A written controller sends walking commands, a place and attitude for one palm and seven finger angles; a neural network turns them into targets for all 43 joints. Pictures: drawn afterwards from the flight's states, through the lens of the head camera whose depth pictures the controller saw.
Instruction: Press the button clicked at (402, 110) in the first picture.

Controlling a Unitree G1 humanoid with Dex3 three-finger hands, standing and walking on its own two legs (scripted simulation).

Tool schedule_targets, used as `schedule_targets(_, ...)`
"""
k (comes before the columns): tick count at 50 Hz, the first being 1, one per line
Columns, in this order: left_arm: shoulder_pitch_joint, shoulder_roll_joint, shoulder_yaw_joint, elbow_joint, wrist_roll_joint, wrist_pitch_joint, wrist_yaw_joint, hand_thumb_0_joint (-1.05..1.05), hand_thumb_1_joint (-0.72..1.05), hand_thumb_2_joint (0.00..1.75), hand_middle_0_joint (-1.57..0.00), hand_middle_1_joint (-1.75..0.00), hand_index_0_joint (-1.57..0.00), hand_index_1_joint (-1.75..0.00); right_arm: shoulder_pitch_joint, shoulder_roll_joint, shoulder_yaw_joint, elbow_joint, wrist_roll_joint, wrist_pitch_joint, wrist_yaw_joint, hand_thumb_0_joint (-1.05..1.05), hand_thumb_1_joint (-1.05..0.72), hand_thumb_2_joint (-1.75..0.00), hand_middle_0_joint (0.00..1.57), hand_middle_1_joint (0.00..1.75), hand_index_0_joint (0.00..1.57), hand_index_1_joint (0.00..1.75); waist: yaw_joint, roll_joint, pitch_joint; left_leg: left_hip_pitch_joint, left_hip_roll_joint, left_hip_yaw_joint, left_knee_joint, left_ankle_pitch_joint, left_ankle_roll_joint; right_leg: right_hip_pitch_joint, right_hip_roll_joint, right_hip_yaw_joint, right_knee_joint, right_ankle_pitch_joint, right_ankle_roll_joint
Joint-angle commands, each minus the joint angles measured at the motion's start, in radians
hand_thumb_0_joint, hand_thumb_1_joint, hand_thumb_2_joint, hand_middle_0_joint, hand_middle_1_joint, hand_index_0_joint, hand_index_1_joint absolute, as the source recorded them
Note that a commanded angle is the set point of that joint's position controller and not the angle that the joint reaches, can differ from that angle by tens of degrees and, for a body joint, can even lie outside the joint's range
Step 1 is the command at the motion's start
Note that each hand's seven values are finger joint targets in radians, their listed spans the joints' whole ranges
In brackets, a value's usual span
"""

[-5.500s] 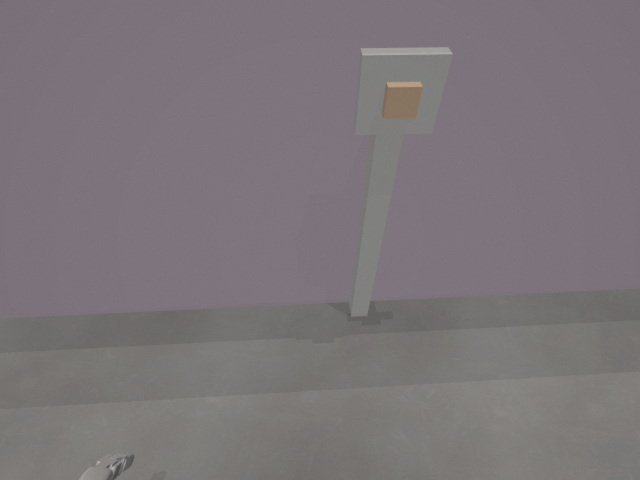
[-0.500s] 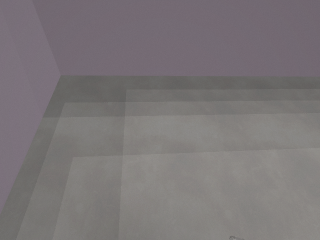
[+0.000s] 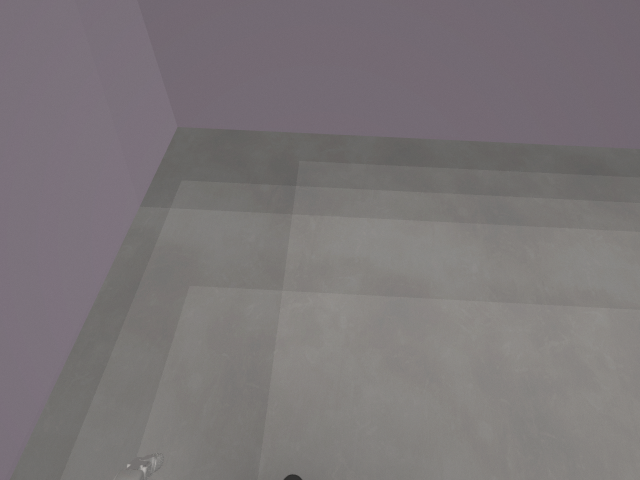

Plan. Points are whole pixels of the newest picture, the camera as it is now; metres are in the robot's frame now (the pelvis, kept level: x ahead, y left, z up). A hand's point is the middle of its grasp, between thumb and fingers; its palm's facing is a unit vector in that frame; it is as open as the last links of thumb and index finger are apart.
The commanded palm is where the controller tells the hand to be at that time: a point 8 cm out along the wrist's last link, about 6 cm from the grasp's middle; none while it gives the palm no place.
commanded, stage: turn to face it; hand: left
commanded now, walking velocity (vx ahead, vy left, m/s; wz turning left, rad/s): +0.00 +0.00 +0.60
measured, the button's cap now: out of the picture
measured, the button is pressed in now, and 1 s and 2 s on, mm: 0 0 0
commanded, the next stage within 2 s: none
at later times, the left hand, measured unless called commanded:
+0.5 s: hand out of the picture -0.07 +0.18 -0.17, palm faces +0.38 -0.89 -0.25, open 7.3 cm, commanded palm none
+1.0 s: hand out of the picture -0.01 +0.27 -0.15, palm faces +0.58 -0.77 -0.25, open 7.4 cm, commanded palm none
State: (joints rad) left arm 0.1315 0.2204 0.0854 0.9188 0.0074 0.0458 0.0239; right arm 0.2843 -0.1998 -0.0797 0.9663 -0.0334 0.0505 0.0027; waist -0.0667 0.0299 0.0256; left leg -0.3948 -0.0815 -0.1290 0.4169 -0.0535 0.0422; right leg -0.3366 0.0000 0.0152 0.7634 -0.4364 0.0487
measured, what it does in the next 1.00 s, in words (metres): steps on the spot, turning left: right foot, then left foot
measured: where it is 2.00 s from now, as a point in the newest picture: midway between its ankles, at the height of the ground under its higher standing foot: outside the picture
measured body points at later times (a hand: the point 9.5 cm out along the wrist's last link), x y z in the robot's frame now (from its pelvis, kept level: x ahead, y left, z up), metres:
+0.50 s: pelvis -0.02 -0.01 +0.00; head +0.04 +0.01 +0.44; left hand -0.09 +0.23 -0.15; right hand +0.18 -0.23 -0.15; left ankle -0.07 +0.11 -0.71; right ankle -0.03 -0.13 -0.74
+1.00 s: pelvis +0.00 +0.02 +0.00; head +0.03 +0.05 +0.45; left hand -0.04 +0.31 -0.13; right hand +0.19 -0.15 -0.14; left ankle -0.06 +0.10 -0.74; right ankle +0.09 -0.11 -0.70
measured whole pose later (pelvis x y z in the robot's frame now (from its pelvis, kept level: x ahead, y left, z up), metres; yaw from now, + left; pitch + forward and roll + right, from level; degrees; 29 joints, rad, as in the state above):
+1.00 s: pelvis +0.00 +0.02 +0.00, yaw +37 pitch +1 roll -1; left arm 0.10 0.24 0.06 0.85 0.01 0.05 0.02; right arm 0.22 -0.21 -0.06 0.90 -0.03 0.04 0.01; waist -0.04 0.00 0.07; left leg -0.26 -0.07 -0.13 0.50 -0.25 0.04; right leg -0.41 -0.05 0.01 0.84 -0.41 0.10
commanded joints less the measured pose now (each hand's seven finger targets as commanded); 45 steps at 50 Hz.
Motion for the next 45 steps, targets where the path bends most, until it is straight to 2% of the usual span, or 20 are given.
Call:
schedule_targets(1,0.223,0.092,0.027,-0.023,-0.008,-0.015,0.009,0.0,0.9,0.9,-0.2,-0.3,-0.2,-0.3,-0.062,-0.192,-0.064,-0.098,0.006,-0.007,-0.006,0.0,-0.9,-0.9,0.2,0.3,0.2,0.3,0.109,0.131,-0.125,-0.029,0.156,-0.283,-0.148,-0.266,-0.008,0.297,0.028,-0.045,-0.388,0.113,-0.035)
schedule_targets(2,0.248,0.155,0.041,-0.023,0.001,-0.02,0.016,0.0,0.9,0.9,-0.2,-0.3,-0.2,-0.3,-0.056,-0.143,-0.061,-0.103,0.014,0.001,-0.002,0.0,-0.9,-0.9,0.2,0.3,0.2,0.3,0.118,-0.012,-0.114,-0.188,0.078,-0.175,0.01,-0.377,-0.075,0.42,-0.117,0.076,-0.52,0.047,-0.09)
schedule_targets(3,0.193,0.252,0.05,-0.058,0.022,-0.024,0.023,0.0,0.9,0.9,-0.2,-0.3,-0.2,-0.3,-0.02,-0.072,-0.052,-0.121,0.02,-0.001,-0.009,0.0,-0.9,-0.9,0.2,0.3,0.2,0.3,0.112,-0.345,-0.084,-0.345,-0.056,0.047,0.378,-0.463,-0.127,0.387,-0.435,0.412,-0.644,-0.145,-0.191)
schedule_targets(4,0.055,0.227,0.026,-0.103,0.011,-0.019,0.029,0.0,0.9,0.9,-0.2,-0.3,-0.2,-0.3,-0.048,-0.147,-0.063,-0.122,-0.001,-0.005,-0.007,0.0,-0.9,-0.9,0.2,0.3,0.2,0.3,0.074,-0.246,0.012,-0.311,0.021,0.031,0.579,-0.47,-0.098,0.121,-0.5,0.355,-0.644,-0.106,-0.206)
schedule_targets(5,-0.059,0.192,0.02,-0.136,0.013,-0.023,0.031,0.0,0.9,0.9,-0.2,-0.3,-0.2,-0.3,-0.01,-0.142,-0.064,-0.118,0.001,0.004,0.003,0.0,-0.9,-0.9,0.2,0.3,0.2,0.3,0.013,-0.181,0.021,-0.221,0.041,0.028,0.689,-0.395,-0.091,-0.004,-0.461,0.265,-0.646,-0.063,-0.197)
schedule_targets(6,-0.092,0.157,0.016,-0.138,0.006,-0.035,0.025,0.0,0.9,0.9,-0.2,-0.3,-0.2,-0.3,-0.008,-0.123,-0.06,-0.09,-0.001,0.015,0.009,0.0,-0.9,-0.9,0.2,0.3,0.2,0.3,0.0,-0.192,0.063,-0.207,0.062,0.052,0.75,-0.346,-0.097,-0.02,-0.361,0.175,-0.613,0.047,-0.157)
schedule_targets(8,-0.048,0.109,-0.007,-0.119,0.005,-0.051,0.014,0.0,0.9,0.9,-0.2,-0.3,-0.2,-0.3,0.016,-0.115,-0.05,-0.075,0.005,0.01,0.02,0.0,-0.9,-0.9,0.2,0.3,0.2,0.3,-0.002,-0.18,0.088,-0.245,0.081,0.104,0.811,-0.257,-0.116,0.069,-0.276,0.002,-0.512,0.325,-0.126)
schedule_targets(11,0.082,0.12,-0.005,-0.084,0.008,-0.061,0.016,0.0,0.9,0.9,-0.2,-0.3,-0.2,-0.3,-0.037,-0.104,-0.038,-0.09,0.008,0.007,0.022,0.0,-0.9,-0.9,0.2,0.3,0.2,0.3,0.05,-0.189,0.036,-0.283,0.102,0.135,0.773,-0.255,-0.135,0.242,-0.293,-0.045,-0.434,0.567,-0.128)
schedule_targets(16,0.202,0.147,-0.001,-0.053,0.016,-0.056,0.012,0.0,0.9,0.9,-0.2,-0.3,-0.2,-0.3,-0.166,-0.109,-0.025,-0.124,0.008,0.014,0.023,0.0,-0.9,-0.9,0.2,0.3,0.2,0.3,0.106,-0.232,0.031,-0.263,0.124,0.167,0.681,-0.32,-0.141,0.311,-0.331,-0.062,-0.394,0.706,-0.143)
schedule_targets(23,0.215,0.199,0.017,-0.048,0.025,-0.043,0.009,0.0,0.9,0.9,-0.2,-0.3,-0.2,-0.3,-0.233,-0.1,0.0,-0.148,0.019,-0.006,0.026,0.0,-0.9,-0.9,0.2,0.3,0.2,0.3,0.127,-0.282,-0.041,-0.052,0.103,0.257,0.329,-0.362,-0.099,0.335,-0.364,-0.134,-0.293,0.826,-0.145)
schedule_targets(25,0.192,0.207,0.022,-0.044,0.021,-0.043,0.005,0.0,0.9,0.9,-0.2,-0.3,-0.2,-0.3,-0.175,-0.124,-0.006,-0.146,0.018,-0.018,0.022,0.0,-0.9,-0.9,0.2,0.3,0.2,0.3,0.091,-0.255,-0.086,0.075,0.08,0.278,0.142,-0.275,-0.08,0.324,-0.355,-0.184,-0.179,0.854,-0.111)
schedule_targets(26,0.179,0.21,0.024,-0.05,0.011,-0.042,0.002,0.0,0.9,0.9,-0.2,-0.3,-0.2,-0.3,-0.085,-0.163,-0.017,-0.127,0.013,-0.027,0.02,0.0,-0.9,-0.9,0.2,0.3,0.2,0.3,0.037,-0.189,-0.145,0.251,0.093,0.249,0.004,-0.097,-0.062,0.246,-0.342,-0.214,-0.016,0.784,-0.07)
schedule_targets(27,0.17,0.165,0.02,-0.085,0.002,-0.043,-0.006,0.0,0.9,0.9,-0.2,-0.3,-0.2,-0.3,-0.003,-0.281,-0.046,-0.11,0.008,-0.039,0.013,0.0,-0.9,-0.9,0.2,0.3,0.2,0.3,-0.011,0.072,-0.224,0.51,0.307,-0.01,-0.022,0.234,0.028,-0.033,-0.236,-0.236,0.218,0.352,0.003)
schedule_targets(28,0.125,0.109,-0.006,-0.126,0.002,-0.04,-0.009,0.0,0.9,0.9,-0.2,-0.3,-0.2,-0.3,0.061,-0.368,-0.066,-0.095,0.027,-0.04,0.003,0.0,-0.9,-0.9,0.2,0.3,0.2,0.3,-0.041,0.286,-0.26,0.602,0.515,-0.266,0.019,0.769,0.16,-0.267,-0.127,-0.151,0.4,-0.243,0.053)
schedule_targets(29,0.101,0.139,0.0,-0.134,0.01,-0.024,0.0,0.0,0.9,0.9,-0.2,-0.3,-0.2,-0.3,0.067,-0.347,-0.057,-0.078,0.032,-0.03,0.002,0.0,-0.9,-0.9,0.2,0.3,0.2,0.3,-0.031,0.168,-0.246,0.552,0.528,-0.154,0.04,0.719,0.201,-0.267,-0.153,-0.067,0.449,-0.231,0.037)
schedule_targets(32,0.058,0.132,0.008,-0.095,0.013,-0.019,-0.006,0.0,0.9,0.9,-0.2,-0.3,-0.2,-0.3,-0.087,-0.253,-0.031,-0.121,0.018,-0.038,-0.019,0.0,-0.9,-0.9,0.2,0.3,0.2,0.3,0.017,0.144,-0.09,0.348,0.361,-0.069,0.0,0.52,0.12,-0.266,-0.148,-0.023,0.473,-0.037,0.05)
schedule_targets(33,0.089,0.13,0.011,-0.084,0.012,-0.016,-0.01,0.0,0.9,0.9,-0.2,-0.3,-0.2,-0.3,-0.13,-0.243,-0.024,-0.134,0.018,-0.04,-0.017,0.0,-0.9,-0.9,0.2,0.3,0.2,0.3,0.047,0.149,-0.065,0.3,0.329,-0.041,-0.017,0.461,0.101,-0.238,-0.141,-0.029,0.461,0.005,0.052)
schedule_targets(35,0.114,0.131,0.013,-0.071,0.014,-0.012,-0.016,0.0,0.9,0.9,-0.2,-0.3,-0.2,-0.3,-0.143,-0.23,-0.021,-0.14,0.02,-0.045,-0.015,0.0,-0.9,-0.9,0.2,0.3,0.2,0.3,0.064,0.134,-0.058,0.258,0.284,-0.02,-0.043,0.386,0.08,-0.204,-0.123,-0.037,0.435,0.068,0.056)
schedule_targets(40,0.069,0.131,0.012,-0.093,0.014,-0.011,-0.009,0.0,0.9,0.9,-0.2,-0.3,-0.2,-0.3,-0.099,-0.227,-0.027,-0.136,0.018,-0.044,-0.011,0.0,-0.9,-0.9,0.2,0.3,0.2,0.3,0.055,0.117,-0.047,0.254,0.281,-0.111,-0.074,0.257,0.103,-0.215,-0.104,-0.015,0.359,0.102,0.069)
schedule_targets(45,-0.039,0.117,0.003,-0.147,0.008,-0.019,-0.005,0.0,0.9,0.9,-0.2,-0.3,-0.2,-0.3,-0.047,-0.232,-0.039,-0.127,0.01,-0.039,-0.012,0.0,-0.9,-0.9,0.2,0.3,0.2,0.3,0.021,0.126,-0.049,0.284,0.293,-0.221,-0.04,0.286,0.141,-0.203,-0.073,-0.004,0.193,0.02,0.065)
